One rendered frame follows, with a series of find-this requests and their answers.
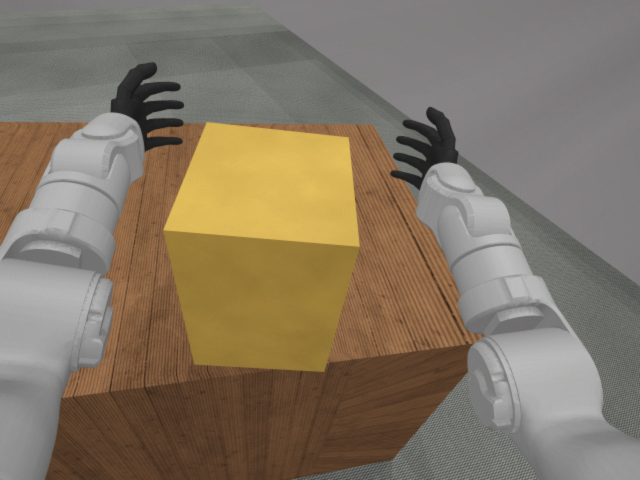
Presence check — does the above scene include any robot right upper arm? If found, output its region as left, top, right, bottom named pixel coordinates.
left=467, top=327, right=640, bottom=480

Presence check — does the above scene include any left robot forearm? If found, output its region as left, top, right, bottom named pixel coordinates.
left=0, top=113, right=145, bottom=277

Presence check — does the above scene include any robot left upper arm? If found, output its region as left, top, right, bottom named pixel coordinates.
left=0, top=258, right=113, bottom=480

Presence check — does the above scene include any robot left hand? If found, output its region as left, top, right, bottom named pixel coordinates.
left=110, top=62, right=184, bottom=152

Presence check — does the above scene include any robot right hand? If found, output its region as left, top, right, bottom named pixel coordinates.
left=390, top=107, right=458, bottom=190

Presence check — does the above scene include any pedestal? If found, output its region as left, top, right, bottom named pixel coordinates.
left=0, top=122, right=485, bottom=480

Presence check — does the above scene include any right robot forearm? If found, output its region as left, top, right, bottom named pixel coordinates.
left=416, top=162, right=603, bottom=410

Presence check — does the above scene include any carton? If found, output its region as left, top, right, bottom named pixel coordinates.
left=163, top=122, right=360, bottom=372

